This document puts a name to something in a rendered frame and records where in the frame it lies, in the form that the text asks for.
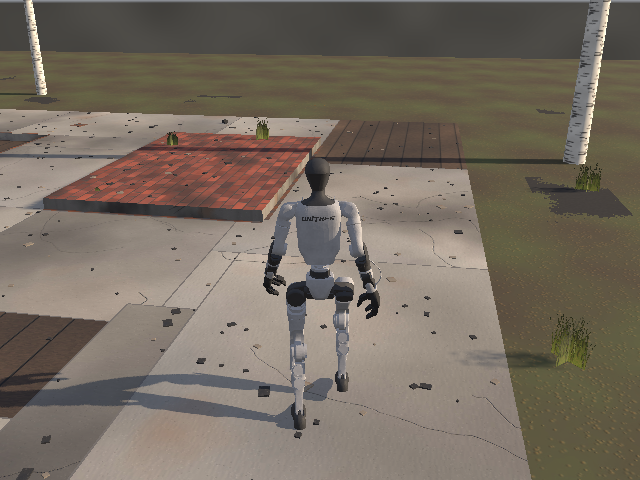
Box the robot right upper arm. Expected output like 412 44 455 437
339 201 365 258

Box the right robot shin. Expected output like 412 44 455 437
336 313 350 379

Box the humanoid robot torso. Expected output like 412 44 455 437
295 196 342 300

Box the right robot hand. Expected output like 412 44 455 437
357 290 380 319

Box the left robot hand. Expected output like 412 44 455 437
263 275 286 296

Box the robot left forearm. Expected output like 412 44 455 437
264 240 282 279

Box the robot left upper arm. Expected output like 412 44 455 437
271 201 298 256

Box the robot right forearm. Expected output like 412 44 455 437
355 242 377 293

